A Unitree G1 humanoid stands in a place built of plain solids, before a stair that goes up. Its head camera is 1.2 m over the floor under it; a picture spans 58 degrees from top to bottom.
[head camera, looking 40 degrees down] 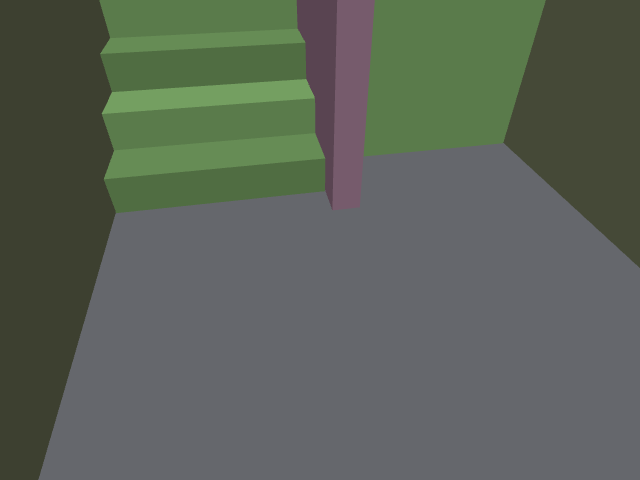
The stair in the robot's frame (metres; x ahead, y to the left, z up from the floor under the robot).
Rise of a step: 0.18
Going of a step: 0.27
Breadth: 0.99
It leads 11 degrees to the left of straight ahead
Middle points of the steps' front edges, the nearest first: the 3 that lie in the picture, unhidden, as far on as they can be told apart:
1.72 0.46 0.18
1.98 0.51 0.37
2.24 0.56 0.55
